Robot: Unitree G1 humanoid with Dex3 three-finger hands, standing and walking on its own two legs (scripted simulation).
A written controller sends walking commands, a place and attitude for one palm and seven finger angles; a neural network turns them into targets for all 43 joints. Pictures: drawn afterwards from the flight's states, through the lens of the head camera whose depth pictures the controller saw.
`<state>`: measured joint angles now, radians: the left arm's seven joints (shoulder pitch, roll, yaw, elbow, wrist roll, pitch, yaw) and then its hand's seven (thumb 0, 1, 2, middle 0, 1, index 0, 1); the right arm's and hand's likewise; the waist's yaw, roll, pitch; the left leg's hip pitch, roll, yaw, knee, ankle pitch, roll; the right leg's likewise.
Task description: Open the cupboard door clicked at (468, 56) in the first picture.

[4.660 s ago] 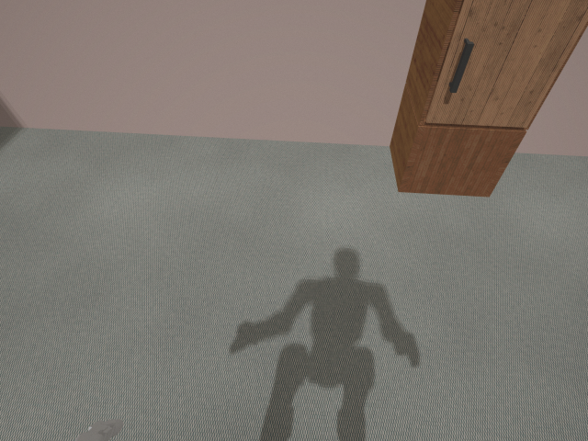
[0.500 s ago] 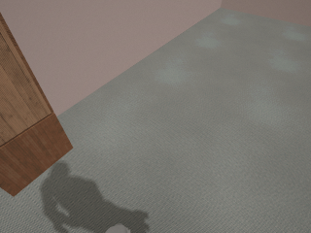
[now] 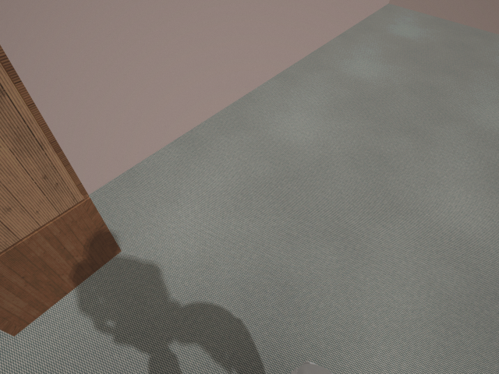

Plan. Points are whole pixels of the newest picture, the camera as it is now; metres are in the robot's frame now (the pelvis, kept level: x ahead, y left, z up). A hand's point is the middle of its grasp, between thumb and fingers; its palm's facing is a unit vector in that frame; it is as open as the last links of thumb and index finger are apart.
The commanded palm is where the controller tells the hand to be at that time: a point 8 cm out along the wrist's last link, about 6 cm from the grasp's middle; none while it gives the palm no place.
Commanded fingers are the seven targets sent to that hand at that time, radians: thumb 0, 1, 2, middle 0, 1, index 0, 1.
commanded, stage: turn to face it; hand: left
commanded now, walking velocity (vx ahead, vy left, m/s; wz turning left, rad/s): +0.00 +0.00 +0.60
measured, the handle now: out of the picture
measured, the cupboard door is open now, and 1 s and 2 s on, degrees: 0 0 0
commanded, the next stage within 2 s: take the last steps up to it in 1.36 s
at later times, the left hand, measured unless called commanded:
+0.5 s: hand out of the picture +0.06 +0.18 -0.18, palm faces +0.33 -0.91 -0.24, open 7.3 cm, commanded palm none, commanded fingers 0.00 0.90 0.90 -0.20 -0.30 -0.20 -0.30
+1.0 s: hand out of the picture +0.06 +0.23 -0.16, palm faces +0.54 -0.80 -0.27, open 7.4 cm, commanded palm none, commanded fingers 0.00 0.90 0.90 -0.20 -0.30 -0.20 -0.30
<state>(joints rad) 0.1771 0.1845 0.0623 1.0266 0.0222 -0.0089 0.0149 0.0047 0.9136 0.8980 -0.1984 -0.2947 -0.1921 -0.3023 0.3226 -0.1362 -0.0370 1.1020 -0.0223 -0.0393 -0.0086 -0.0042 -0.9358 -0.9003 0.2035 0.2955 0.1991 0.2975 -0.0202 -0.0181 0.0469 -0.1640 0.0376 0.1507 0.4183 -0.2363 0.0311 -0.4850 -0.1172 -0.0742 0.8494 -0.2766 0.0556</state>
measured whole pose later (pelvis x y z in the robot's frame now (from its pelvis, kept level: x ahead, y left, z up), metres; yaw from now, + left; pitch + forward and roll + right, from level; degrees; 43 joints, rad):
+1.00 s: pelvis +0.06 -0.01 -0.01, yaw +33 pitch +1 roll -1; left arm 0.10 0.23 0.06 0.88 0.01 0.05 0.02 0.01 0.91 0.90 -0.20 -0.30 -0.19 -0.30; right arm 0.20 -0.21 -0.06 0.93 -0.03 0.04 0.01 0.00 -0.90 -0.90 0.21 0.30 0.20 0.30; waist -0.04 0.02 0.07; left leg -0.31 -0.05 -0.07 0.49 -0.20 0.04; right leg -0.38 -0.05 0.00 0.81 -0.44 0.10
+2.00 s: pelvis +0.10 +0.04 -0.01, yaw +50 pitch -1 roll +2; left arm 0.19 0.18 0.04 0.99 0.03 -0.02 -0.02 0.01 0.91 0.90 -0.20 -0.30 -0.19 -0.30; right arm 0.42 -0.17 -0.03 1.12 -0.03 -0.03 -0.01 0.00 -0.91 -0.90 0.20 0.30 0.20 0.30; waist -0.03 0.02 0.03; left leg -0.03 -0.01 0.03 0.45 -0.40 0.01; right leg -0.33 -0.07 -0.10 0.58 -0.26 0.02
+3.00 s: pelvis +0.23 +0.19 -0.01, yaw +51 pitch -1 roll +1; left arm 0.17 0.20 0.05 0.96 0.02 0.03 0.03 0.00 0.91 0.90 -0.20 -0.29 -0.19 -0.30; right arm 0.20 -0.18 -0.06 1.04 -0.03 0.03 -0.02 0.00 -0.91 -0.90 0.20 0.30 0.20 0.30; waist -0.01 0.01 0.07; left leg -0.27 0.09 0.16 0.54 -0.24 -0.02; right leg -0.28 -0.06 -0.04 0.60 -0.27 0.02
